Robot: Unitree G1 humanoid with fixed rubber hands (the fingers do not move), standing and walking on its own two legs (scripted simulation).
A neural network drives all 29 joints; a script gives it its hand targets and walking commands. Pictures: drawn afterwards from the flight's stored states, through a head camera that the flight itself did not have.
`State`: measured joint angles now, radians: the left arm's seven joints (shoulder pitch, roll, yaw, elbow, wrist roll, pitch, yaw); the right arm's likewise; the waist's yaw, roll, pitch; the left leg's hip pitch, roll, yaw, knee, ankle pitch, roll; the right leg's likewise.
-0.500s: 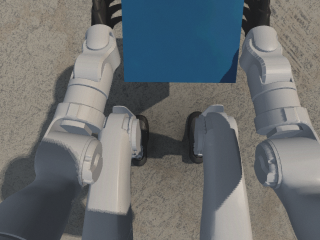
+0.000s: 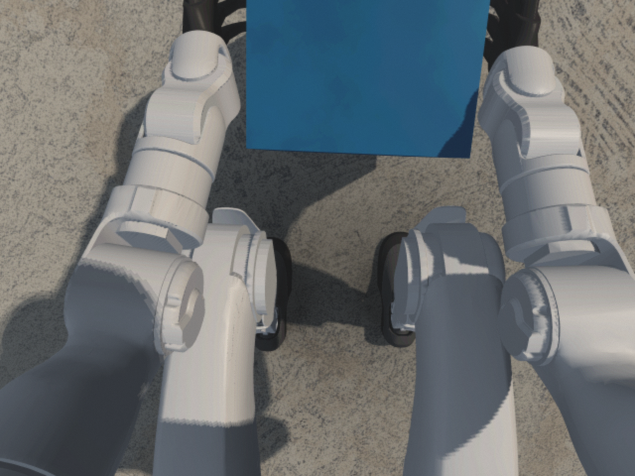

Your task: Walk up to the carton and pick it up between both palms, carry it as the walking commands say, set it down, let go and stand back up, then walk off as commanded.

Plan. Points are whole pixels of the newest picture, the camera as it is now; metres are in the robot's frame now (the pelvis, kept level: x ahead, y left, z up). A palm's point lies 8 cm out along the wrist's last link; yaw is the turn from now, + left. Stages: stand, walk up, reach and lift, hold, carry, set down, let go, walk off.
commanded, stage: set down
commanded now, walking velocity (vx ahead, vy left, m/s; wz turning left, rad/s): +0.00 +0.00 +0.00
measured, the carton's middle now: (352, 59) +0.51 -0.03 -0.24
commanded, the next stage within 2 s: none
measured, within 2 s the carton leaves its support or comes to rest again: rests again in 0.74 s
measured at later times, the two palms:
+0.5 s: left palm (218, 18) +0.54 +0.11 -0.20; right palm (502, 16) +0.54 -0.18 -0.20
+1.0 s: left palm (225, 20) +0.54 +0.11 -0.21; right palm (503, 26) +0.53 -0.19 -0.22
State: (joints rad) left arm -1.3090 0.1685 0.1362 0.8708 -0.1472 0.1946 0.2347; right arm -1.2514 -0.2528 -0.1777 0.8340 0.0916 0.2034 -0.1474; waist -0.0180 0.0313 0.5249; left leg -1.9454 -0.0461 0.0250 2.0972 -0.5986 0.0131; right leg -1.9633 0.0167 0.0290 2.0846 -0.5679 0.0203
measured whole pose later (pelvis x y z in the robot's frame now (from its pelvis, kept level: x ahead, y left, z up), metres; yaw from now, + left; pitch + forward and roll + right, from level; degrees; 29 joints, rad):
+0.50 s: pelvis +0.01 +0.00 -0.03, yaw +0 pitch +27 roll +0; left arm -1.40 0.20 0.11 0.98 -0.15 0.19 0.23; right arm -1.39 -0.29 -0.17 0.96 0.08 0.21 -0.13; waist -0.02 0.03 0.52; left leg -2.04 -0.05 0.02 2.21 -0.65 0.01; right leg -2.05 0.02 0.03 2.19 -0.61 0.02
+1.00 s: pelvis +0.01 +0.00 -0.04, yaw +0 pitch +27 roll +0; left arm -1.43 0.22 0.10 1.06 -0.15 0.17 0.18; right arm -1.40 -0.30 -0.17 1.02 0.08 0.19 -0.10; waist -0.02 0.04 0.52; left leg -2.06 -0.05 0.01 2.24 -0.65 0.00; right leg -2.08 0.04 0.03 2.23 -0.62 0.02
